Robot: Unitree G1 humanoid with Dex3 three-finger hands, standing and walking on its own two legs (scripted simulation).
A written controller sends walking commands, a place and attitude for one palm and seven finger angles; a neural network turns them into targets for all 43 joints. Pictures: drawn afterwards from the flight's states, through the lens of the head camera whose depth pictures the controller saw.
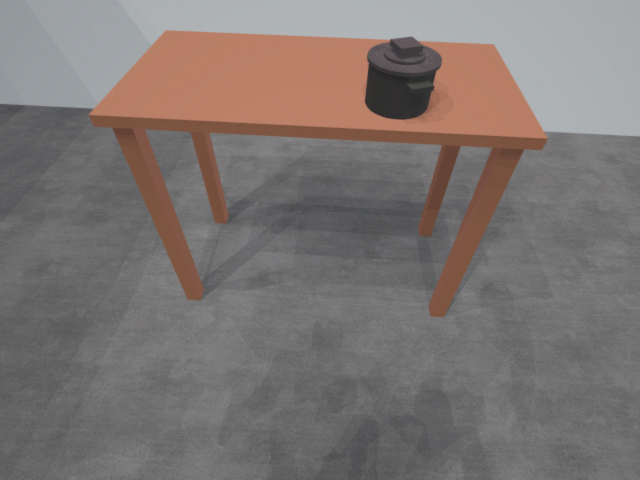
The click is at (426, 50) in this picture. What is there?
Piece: lid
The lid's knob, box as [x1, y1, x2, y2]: [390, 37, 423, 54]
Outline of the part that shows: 390,39 390,45 400,54 422,51 423,46 412,37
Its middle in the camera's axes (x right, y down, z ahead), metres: +0.18 -0.41 +0.83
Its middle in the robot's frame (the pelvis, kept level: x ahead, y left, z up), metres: +0.92 -0.13 +0.14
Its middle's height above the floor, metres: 0.92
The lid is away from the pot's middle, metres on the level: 0.00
